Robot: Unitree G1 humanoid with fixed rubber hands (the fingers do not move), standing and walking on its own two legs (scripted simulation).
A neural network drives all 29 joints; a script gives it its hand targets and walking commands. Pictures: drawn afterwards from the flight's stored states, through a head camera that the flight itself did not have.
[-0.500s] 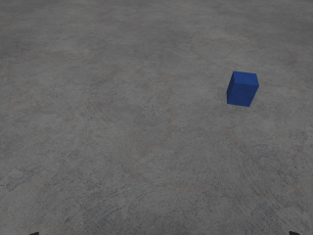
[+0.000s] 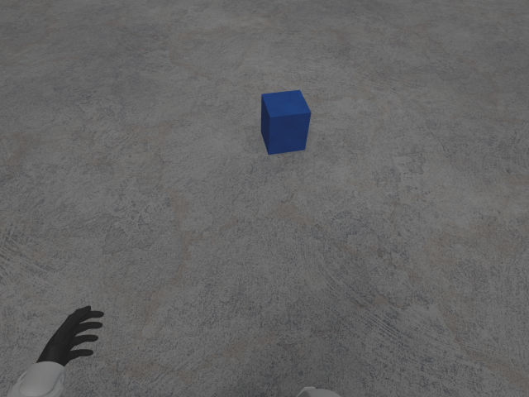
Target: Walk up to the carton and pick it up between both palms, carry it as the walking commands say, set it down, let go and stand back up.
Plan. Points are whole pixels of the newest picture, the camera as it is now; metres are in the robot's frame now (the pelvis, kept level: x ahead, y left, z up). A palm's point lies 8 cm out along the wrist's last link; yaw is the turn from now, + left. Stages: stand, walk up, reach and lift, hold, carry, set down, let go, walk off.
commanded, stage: walk up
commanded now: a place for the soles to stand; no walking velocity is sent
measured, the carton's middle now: (283, 122) +1.47 -0.29 -0.63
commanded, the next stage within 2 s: none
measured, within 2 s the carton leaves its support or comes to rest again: neither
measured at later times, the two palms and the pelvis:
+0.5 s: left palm (79, 254) +0.42 +0.31 -0.07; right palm (464, 286) +0.27 -0.35 -0.03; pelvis +0.25 +0.01 +0.01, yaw -9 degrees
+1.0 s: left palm (108, 184) +0.60 +0.29 -0.07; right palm (412, 171) +0.55 -0.39 -0.06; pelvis +0.49 -0.04 +0.00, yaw -9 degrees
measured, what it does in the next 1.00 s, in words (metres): walks ahead: left foot, then right foot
